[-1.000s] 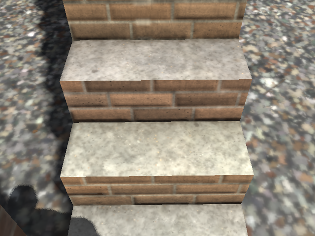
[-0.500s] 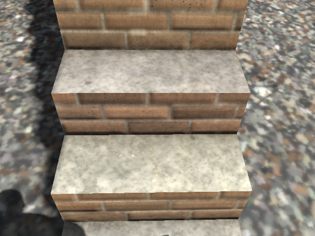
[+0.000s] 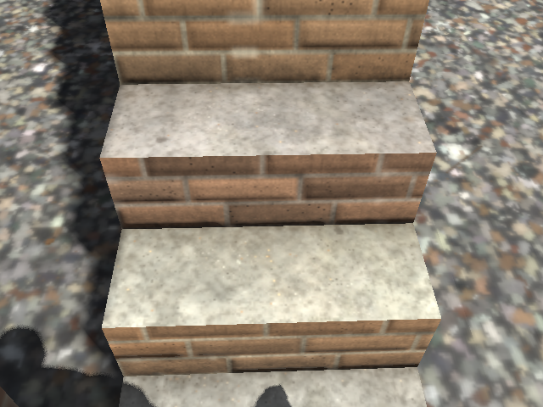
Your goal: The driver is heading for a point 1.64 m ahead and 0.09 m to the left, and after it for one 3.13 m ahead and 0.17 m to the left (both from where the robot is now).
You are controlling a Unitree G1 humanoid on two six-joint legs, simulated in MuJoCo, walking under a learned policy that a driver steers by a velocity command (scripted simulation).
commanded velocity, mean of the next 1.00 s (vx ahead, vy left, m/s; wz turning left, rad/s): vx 0.96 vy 0.00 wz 0.00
